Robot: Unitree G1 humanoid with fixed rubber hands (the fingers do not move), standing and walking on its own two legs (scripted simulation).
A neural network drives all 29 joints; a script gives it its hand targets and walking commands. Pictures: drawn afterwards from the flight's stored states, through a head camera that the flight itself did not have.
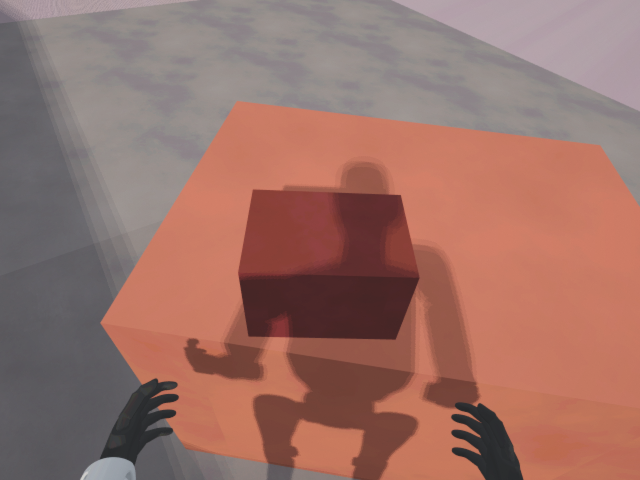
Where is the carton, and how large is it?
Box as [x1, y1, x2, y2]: [238, 189, 419, 339]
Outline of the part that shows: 253,189 238,270 248,336 395,339 419,277 400,195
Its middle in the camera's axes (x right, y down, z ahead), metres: +0.01 +0.04 +0.63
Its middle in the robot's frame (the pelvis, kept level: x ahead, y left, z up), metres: +0.44 +0.02 -0.01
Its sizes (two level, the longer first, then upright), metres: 0.239 0.170 0.164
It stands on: a pedestal, 0.69 m high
